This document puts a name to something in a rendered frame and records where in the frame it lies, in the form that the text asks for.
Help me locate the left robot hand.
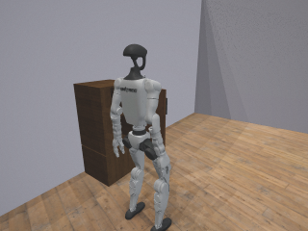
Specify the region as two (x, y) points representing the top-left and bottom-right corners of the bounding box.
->
(113, 137), (125, 157)

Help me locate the right robot upper arm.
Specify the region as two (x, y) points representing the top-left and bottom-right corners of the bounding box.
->
(144, 79), (162, 125)

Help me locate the right robot hand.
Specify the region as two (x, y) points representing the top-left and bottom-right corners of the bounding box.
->
(155, 153), (171, 180)

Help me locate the right robot shin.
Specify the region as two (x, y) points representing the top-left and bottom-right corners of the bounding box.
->
(154, 182), (169, 229)

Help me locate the humanoid robot head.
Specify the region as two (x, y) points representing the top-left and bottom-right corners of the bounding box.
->
(123, 43), (147, 81)

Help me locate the right robot forearm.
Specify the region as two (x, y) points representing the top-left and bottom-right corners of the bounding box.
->
(148, 114), (166, 156)

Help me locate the left robot forearm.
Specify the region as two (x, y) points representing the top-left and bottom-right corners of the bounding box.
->
(110, 111), (122, 139)

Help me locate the left robot upper arm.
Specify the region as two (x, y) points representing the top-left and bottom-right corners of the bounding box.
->
(110, 77), (124, 116)

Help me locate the cupboard door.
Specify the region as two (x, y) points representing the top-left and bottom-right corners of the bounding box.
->
(145, 89), (167, 148)

